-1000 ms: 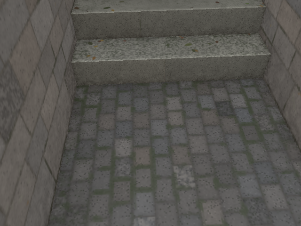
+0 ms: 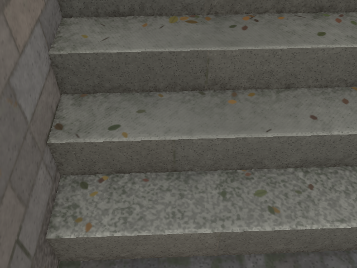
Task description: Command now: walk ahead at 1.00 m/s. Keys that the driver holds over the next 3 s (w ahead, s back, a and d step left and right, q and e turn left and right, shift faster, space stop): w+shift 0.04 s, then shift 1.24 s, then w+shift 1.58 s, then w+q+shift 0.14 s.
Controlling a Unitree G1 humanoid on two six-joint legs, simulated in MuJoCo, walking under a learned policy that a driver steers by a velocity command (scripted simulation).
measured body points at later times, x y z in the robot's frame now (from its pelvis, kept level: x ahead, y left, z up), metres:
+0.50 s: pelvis +0.34 -0.05 -0.01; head +0.37 -0.05 +0.44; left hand +0.35 +0.20 -0.15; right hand +0.49 -0.30 -0.13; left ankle +0.40 +0.08 -0.68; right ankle +0.41 -0.14 -0.74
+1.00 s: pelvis +0.42 -0.02 +0.00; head +0.43 -0.01 +0.45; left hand +0.46 +0.23 -0.15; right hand +0.48 -0.26 -0.14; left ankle +0.41 +0.06 -0.74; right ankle +0.41 -0.14 -0.74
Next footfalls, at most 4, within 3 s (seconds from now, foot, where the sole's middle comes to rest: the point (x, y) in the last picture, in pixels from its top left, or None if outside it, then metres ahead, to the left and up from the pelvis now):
0.20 right None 0.45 -0.14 -0.78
0.58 left None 0.45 0.07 -0.78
1.78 right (257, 204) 0.68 -0.30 -0.59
2.30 left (216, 116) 0.95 -0.18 -0.40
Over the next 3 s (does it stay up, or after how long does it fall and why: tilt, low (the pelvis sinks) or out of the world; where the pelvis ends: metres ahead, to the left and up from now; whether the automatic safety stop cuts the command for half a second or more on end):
stays up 1.24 -0.34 0.56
